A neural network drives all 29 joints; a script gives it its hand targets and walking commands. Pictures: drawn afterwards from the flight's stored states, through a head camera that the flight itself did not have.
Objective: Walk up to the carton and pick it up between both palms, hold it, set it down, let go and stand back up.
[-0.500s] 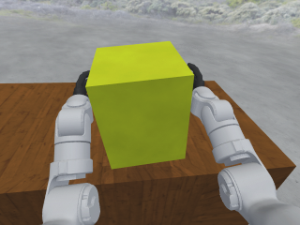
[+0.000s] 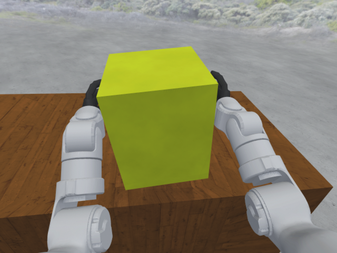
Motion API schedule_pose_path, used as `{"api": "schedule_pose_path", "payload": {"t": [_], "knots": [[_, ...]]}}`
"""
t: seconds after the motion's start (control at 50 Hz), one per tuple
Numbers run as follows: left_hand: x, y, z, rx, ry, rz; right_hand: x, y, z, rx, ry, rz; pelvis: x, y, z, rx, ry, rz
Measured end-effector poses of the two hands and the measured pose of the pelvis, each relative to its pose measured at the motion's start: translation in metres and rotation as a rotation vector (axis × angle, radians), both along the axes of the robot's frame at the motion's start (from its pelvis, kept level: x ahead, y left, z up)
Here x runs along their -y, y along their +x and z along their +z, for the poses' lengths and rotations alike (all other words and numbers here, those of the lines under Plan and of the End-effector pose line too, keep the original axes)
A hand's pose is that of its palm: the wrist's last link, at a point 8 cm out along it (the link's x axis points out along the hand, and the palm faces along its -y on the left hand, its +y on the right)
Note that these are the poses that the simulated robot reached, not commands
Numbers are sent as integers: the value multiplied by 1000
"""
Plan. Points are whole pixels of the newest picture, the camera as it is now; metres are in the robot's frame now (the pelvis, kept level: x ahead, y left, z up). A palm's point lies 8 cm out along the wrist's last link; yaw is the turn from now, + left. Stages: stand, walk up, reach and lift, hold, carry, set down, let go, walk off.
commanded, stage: hold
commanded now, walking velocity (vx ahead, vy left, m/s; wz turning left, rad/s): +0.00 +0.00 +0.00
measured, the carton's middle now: (159, 116) +0.38 +0.01 +0.21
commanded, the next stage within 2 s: none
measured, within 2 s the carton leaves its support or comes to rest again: neither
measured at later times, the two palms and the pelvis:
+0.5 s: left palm (92, 112) +0.36 +0.16 +0.23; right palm (221, 102) +0.37 -0.13 +0.25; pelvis +0.00 +0.00 +0.00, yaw +0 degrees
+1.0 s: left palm (95, 112) +0.36 +0.15 +0.23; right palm (222, 107) +0.37 -0.14 +0.24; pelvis +0.00 +0.00 +0.00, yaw +0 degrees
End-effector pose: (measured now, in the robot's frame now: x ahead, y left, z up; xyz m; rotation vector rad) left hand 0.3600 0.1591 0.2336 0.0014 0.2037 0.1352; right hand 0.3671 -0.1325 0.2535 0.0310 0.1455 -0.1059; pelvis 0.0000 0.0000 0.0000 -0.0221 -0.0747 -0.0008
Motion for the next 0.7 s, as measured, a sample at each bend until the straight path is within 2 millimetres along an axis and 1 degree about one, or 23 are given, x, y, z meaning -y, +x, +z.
{"api": "schedule_pose_path", "payload": {"t": [0.7], "knots": [[1, 1, 0, -9, 4, -2, 2, 0, -1, -12, 12, -4, -1, 0, 0, 1, 0, -2]]}}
